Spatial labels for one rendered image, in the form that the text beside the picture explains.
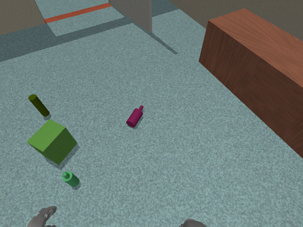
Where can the left robot hand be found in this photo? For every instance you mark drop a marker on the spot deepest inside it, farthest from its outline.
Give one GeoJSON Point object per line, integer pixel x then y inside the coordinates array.
{"type": "Point", "coordinates": [43, 215]}

